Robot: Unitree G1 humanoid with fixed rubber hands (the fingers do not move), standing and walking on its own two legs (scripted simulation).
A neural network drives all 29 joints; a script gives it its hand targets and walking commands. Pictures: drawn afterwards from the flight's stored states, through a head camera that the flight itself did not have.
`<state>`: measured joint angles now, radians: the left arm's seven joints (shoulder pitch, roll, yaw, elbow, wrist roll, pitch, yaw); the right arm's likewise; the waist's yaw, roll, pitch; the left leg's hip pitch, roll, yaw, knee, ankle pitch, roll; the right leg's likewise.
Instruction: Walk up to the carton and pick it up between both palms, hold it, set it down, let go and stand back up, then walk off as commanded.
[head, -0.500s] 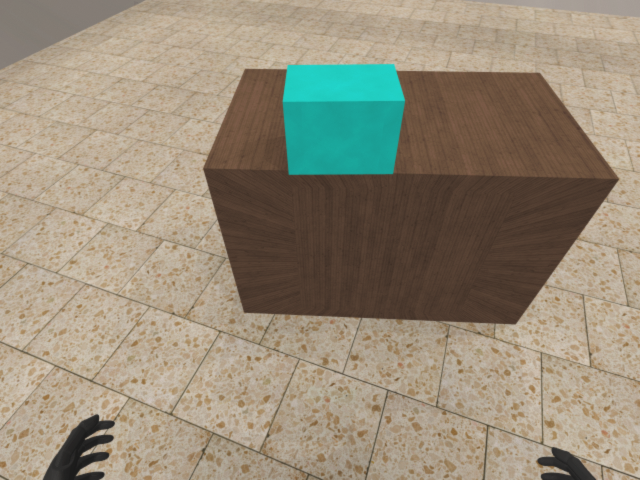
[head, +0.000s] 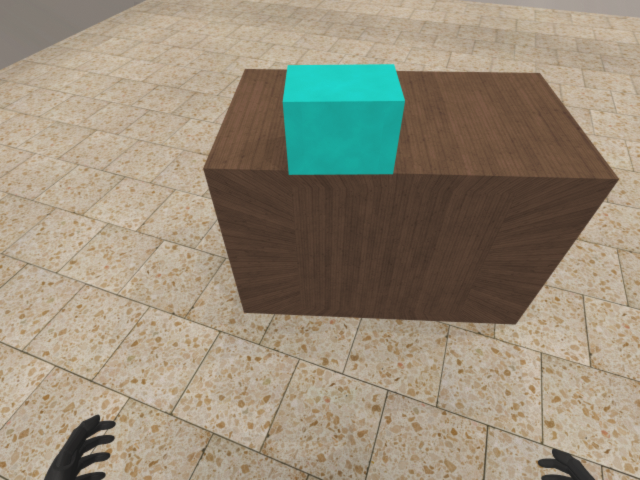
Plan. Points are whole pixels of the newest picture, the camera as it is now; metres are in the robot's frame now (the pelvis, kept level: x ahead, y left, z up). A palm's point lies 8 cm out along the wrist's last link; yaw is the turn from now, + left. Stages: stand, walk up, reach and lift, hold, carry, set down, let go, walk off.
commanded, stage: stand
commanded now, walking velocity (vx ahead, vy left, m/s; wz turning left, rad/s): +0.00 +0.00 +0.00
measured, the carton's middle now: (340, 120) +0.87 -0.03 +0.00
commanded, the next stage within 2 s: none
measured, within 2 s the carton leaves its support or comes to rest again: neither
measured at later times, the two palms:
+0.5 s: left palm out of the picture +0.14 +0.32 -0.05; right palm out of the picture +0.12 -0.31 -0.08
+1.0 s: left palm out of the picture +0.14 +0.31 -0.05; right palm out of the picture +0.12 -0.31 -0.08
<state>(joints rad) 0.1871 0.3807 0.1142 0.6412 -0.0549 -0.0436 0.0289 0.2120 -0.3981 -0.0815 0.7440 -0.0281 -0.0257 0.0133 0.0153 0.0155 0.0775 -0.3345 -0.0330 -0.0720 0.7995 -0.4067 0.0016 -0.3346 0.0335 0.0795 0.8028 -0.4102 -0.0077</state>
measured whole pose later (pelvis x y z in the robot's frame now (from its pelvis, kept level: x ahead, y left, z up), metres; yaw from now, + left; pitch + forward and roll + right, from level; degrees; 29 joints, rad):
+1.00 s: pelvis +0.00 +0.00 +0.00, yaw +0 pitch -4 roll +0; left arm 0.18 0.38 0.11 0.64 -0.05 -0.04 0.03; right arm 0.21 -0.40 -0.08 0.76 -0.03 -0.03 0.01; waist 0.02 0.02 0.08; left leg -0.33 -0.03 -0.07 0.80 -0.40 0.00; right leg -0.33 0.03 0.08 0.80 -0.41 -0.01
